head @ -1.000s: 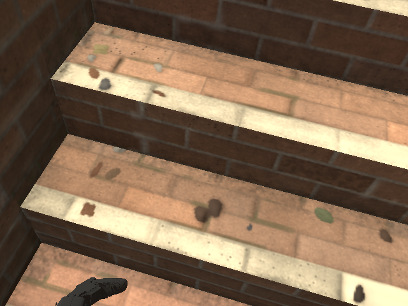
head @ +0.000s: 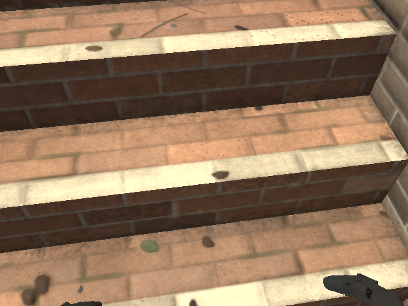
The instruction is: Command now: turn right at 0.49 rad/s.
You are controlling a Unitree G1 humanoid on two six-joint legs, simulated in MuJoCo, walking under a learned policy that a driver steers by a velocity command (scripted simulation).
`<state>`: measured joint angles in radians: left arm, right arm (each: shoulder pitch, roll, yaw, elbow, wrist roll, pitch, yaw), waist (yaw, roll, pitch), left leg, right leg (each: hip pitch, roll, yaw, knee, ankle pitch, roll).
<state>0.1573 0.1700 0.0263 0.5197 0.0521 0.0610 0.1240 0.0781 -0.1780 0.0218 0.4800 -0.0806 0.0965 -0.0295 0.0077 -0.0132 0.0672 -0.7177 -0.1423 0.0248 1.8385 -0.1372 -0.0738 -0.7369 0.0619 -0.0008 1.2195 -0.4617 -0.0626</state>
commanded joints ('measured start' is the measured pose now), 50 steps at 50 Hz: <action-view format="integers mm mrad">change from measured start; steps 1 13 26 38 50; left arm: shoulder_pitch -100 10 93 234 401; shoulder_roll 91 63 77 129 130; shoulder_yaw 29 40 37 58 60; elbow -111 -15 89 151 314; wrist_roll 4 58 -27 -11 3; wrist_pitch -24 26 -49 -149 -194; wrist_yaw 2 -31 -59 -63 -81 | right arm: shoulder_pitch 46 93 245 83 -129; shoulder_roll -67 -214 -81 -70 -19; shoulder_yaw -11 -56 -107 -125 -115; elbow -51 47 146 112 17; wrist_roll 19 51 67 8 18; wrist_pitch -2 -120 -68 -54 -29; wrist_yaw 4 4 -16 41 -8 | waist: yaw -27 97 -15 30 73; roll -17 -79 -14 -65 -92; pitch -125 -79 -143 -39 43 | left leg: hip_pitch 99 582 366 -266 -677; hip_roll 63 426 177 85 166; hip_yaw -37 -233 -237 -98 -137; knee -271 -1355 -1166 -111 221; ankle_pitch -16 424 -182 -112 -363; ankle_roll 17 304 178 73 124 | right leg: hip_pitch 113 -413 693 693 905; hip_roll -197 144 -149 -344 -512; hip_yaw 451 222 121 133 31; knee -312 1093 -971 -975 -1088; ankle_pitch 354 115 184 117 173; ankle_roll -163 124 32 -152 -184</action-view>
